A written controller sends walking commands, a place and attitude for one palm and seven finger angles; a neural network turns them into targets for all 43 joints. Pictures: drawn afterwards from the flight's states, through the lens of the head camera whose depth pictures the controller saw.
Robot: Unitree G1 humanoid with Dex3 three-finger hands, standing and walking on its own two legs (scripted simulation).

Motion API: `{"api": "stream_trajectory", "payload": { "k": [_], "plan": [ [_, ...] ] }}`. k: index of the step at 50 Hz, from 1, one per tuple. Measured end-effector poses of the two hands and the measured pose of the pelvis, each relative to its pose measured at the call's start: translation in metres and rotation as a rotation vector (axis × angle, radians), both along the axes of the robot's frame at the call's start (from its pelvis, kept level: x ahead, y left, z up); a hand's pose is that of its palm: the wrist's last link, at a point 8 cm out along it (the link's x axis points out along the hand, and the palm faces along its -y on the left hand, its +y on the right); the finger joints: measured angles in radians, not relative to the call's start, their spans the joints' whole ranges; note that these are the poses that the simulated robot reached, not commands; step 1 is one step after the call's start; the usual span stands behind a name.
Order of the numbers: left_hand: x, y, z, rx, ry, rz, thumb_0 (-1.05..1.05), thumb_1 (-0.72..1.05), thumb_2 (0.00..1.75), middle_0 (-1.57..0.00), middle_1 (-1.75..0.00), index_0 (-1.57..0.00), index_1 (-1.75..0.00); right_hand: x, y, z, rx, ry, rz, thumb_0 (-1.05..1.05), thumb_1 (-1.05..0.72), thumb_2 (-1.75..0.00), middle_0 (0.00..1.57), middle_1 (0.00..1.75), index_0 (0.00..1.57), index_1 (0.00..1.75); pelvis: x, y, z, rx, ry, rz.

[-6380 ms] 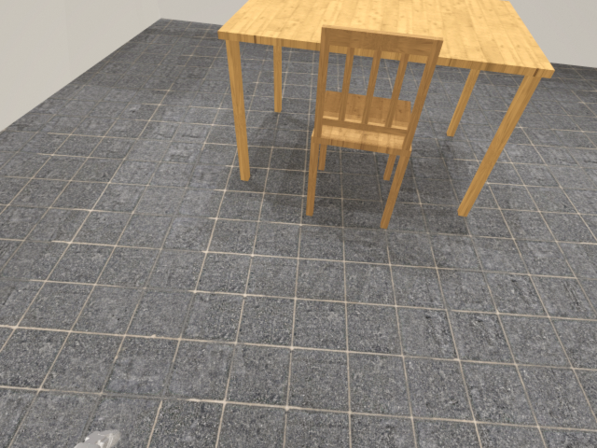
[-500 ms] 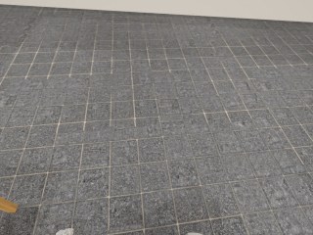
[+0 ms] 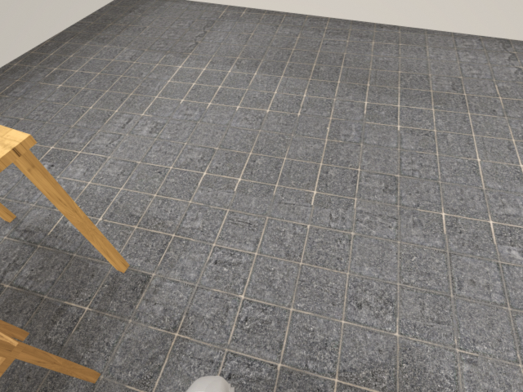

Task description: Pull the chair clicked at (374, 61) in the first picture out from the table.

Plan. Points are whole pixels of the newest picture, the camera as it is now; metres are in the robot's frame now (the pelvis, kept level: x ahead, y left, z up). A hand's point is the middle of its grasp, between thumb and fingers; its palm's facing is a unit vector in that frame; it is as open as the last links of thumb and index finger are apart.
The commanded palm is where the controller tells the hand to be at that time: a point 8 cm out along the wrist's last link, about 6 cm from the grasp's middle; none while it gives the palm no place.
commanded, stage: turn to face it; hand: left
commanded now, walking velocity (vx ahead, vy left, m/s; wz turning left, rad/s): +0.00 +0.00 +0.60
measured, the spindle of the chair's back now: out of the picture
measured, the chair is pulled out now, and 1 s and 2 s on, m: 0.00 0.00 0.00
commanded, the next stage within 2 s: take the last steps up to it in 1.86 s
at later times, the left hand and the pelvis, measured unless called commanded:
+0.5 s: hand out of the picture +0.04 +0.29 -0.16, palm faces +0.31 -0.91 -0.26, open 7.4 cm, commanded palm none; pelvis -0.01 +0.05 +0.00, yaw +17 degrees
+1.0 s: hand out of the picture -0.06 +0.20 -0.15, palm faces +0.58 -0.76 -0.28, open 7.4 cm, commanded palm none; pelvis +0.00 +0.00 +0.00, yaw +37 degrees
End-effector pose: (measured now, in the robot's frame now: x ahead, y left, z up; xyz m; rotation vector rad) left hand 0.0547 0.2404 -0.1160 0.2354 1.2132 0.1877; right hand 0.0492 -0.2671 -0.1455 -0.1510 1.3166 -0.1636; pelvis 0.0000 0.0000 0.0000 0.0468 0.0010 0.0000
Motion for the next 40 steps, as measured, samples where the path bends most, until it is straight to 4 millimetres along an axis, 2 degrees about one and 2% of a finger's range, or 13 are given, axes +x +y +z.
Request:
{"api": "stream_trajectory", "payload": {
  "k": [5, 8, 10, 12, 17, 22, 27, 32, 35, 40],
  "plan": [
    [-0.052, 0.027, -0.016, -0.014, 0.087, 0.109, 0.01, 0.9, 0.9, -0.2, -0.3, -0.2, -0.3, 0.052, 0.029, 0.006, -0.018, -0.072, 0.129, 0.01, -0.91, -0.9, 0.2, 0.3, 0.19, 0.3, -0.005, 0.017, -0.006, -0.014, 0.012, 0.064],
    [-0.08, 0.05, -0.033, -0.028, 0.123, 0.179, 0.01, 0.9, 0.9, -0.2, -0.3, -0.2, -0.3, 0.085, 0.052, 0.01, -0.043, -0.148, 0.21, 0.01, -0.91, -0.9, 0.2, 0.3, 0.2, 0.3, -0.007, 0.033, -0.016, -0.04, 0.019, 0.106],
    [-0.094, 0.064, -0.042, -0.03, 0.149, 0.217, 0.01, 0.9, 0.9, -0.2, -0.3, -0.2, -0.3, 0.1, 0.067, 0.015, -0.055, -0.192, 0.247, 0.01, -0.91, -0.9, 0.2, 0.3, 0.2, 0.3, -0.009, 0.04, -0.02, -0.036, 0.016, 0.132],
    [-0.099, 0.074, -0.042, -0.029, 0.158, 0.242, 0.01, 0.91, 0.9, -0.2, -0.3, -0.2, -0.3, 0.107, 0.078, 0.024, -0.062, -0.215, 0.277, 0.01, -0.91, -0.9, 0.2, 0.3, 0.2, 0.3, -0.01, 0.044, -0.017, -0.043, 0.01, 0.145],
    [-0.084, 0.087, -0.03, -0.032, 0.077, 0.273, 0.01, 0.91, 0.9, -0.2, -0.3, -0.19, -0.3, 0.107, 0.094, 0.035, -0.072, -0.213, 0.315, 0.01, -0.91, -0.9, 0.2, 0.3, 0.2, 0.3, -0.01, 0.052, -0.006, -0.066, -0.001, 0.203],
    [-0.059, 0.091, -0.018, -0.018, -0.029, 0.286, 0.01, 0.91, 0.9, -0.2, -0.3, -0.19, -0.3, 0.097, 0.097, 0.031, -0.055, -0.169, 0.339, 0.01, -0.9, -0.9, 0.2, 0.3, 0.2, 0.3, -0.01, 0.051, -0.002, -0.065, -0.003, 0.262],
    [-0.033, 0.083, -0.007, 0.005, -0.108, 0.293, 0.01, 0.91, 0.9, -0.2, -0.3, -0.19, -0.3, 0.081, 0.086, 0.017, -0.031, -0.103, 0.345, 0.01, -0.9, -0.9, 0.2, 0.3, 0.2, 0.3, -0.008, 0.04, -0.004, -0.057, 0.001, 0.322],
    [-0.015, 0.064, 0.004, 0.042, -0.181, 0.303, 0.01, 0.91, 0.9, -0.2, -0.3, -0.2, -0.3, 0.072, 0.063, -0.004, -0.004, -0.031, 0.354, 0.01, -0.9, -0.9, 0.2, 0.3, 0.2, 0.3, -0.003, 0.019, -0.011, -0.038, 0.008, 0.386],
    [-0.02, 0.049, 0.01, 0.071, -0.202, 0.316, 0.01, 0.91, 0.9, -0.2, -0.3, -0.2, -0.3, 0.074, 0.05, -0.016, 0.009, -0.002, 0.369, 0.01, -0.9, -0.9, 0.2, 0.3, 0.2, 0.3, -0.001, 0.007, -0.013, -0.034, -0.004, 0.429],
    [-0.052, 0.027, 0.021, 0.077, -0.17, 0.404, 0.01, 0.91, 0.9, -0.2, -0.3, -0.2, -0.3, 0.089, 0.042, -0.012, 0.022, 0.025, 0.438, 0.01, -0.91, -0.9, 0.2, 0.3, 0.2, 0.3, 0.002, -0.003, -0.003, -0.003, -0.018, 0.511]
  ]
}}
